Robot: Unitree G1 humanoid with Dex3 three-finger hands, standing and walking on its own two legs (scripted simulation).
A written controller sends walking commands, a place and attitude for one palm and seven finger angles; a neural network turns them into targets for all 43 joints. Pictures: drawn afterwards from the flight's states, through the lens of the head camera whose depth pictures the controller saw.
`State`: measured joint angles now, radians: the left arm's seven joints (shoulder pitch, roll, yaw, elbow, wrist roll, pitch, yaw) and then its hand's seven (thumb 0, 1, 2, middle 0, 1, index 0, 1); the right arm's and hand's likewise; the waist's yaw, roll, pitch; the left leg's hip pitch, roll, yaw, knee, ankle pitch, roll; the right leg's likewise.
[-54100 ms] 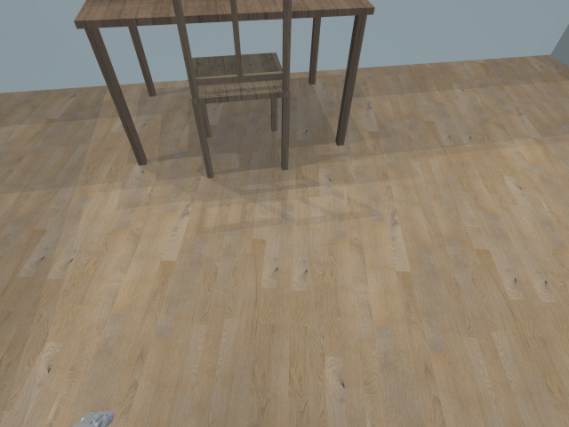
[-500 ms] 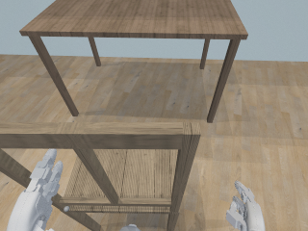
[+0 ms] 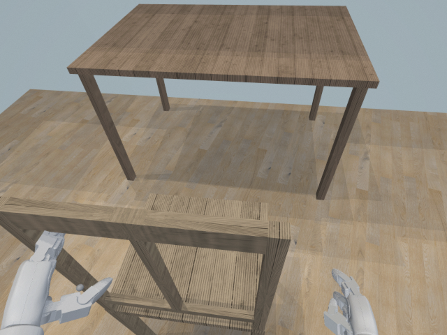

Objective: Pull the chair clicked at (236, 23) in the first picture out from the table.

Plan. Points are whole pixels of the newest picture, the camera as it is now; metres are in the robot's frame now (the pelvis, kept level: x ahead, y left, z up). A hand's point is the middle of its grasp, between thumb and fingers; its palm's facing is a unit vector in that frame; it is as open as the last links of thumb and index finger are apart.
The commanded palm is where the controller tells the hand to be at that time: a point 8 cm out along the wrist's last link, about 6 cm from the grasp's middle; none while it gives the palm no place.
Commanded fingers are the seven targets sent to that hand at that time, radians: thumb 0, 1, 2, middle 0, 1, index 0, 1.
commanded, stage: draw the hand back to the body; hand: left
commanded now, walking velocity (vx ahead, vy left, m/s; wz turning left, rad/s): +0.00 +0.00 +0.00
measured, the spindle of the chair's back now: (162, 278) +0.22 +0.16 -0.05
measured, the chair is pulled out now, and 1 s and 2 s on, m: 0.63 0.61 0.63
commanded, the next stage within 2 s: step back with the hand held close in 0.56 s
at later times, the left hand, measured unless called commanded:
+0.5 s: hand (73, 272) +0.17 +0.26 +0.08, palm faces +0.34 -0.79 -0.51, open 6.9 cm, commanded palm +0.15 +0.30 +0.18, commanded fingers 0.00 0.90 0.90 -0.20 -0.30 -0.20 -0.30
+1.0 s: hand (61, 286) +0.14 +0.26 +0.09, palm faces +0.20 -0.82 -0.54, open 7.0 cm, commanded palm +0.10 +0.30 +0.18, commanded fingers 0.00 0.90 0.90 -0.20 -0.30 -0.20 -0.30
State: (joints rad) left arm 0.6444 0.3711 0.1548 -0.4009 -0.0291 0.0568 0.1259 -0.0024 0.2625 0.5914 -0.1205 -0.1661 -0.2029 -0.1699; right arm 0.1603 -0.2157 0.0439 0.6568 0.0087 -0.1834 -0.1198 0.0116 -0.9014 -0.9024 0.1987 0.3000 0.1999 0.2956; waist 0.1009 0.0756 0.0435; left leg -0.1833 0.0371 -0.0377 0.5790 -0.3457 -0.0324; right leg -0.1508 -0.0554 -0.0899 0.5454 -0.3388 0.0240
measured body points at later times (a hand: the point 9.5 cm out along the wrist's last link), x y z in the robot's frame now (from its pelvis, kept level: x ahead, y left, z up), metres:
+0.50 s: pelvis +0.01 -0.01 +0.00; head +0.02 -0.03 +0.45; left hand +0.14 +0.30 +0.11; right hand +0.21 -0.22 -0.09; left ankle -0.02 +0.14 -0.73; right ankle -0.03 -0.13 -0.73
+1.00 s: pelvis -0.05 +0.00 +0.01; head +0.02 +0.00 +0.45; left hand +0.13 +0.30 +0.12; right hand +0.17 -0.22 -0.08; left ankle -0.02 +0.14 -0.73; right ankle -0.03 -0.13 -0.73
